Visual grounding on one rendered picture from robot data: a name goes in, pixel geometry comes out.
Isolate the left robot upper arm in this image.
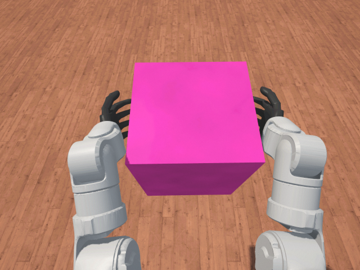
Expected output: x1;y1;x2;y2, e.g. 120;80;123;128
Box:
74;236;142;270

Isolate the right robot upper arm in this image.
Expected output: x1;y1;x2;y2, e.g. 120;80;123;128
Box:
255;230;326;270

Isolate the robot right hand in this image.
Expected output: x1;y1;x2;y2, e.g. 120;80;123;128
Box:
253;87;284;137

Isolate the carton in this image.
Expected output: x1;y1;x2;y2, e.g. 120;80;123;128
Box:
125;61;266;196

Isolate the left robot forearm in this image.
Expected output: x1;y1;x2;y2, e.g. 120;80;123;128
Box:
67;121;127;269

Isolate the robot left hand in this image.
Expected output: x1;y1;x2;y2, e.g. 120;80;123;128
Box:
100;91;131;139

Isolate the right robot forearm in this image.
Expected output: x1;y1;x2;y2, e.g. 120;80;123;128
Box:
261;116;327;266

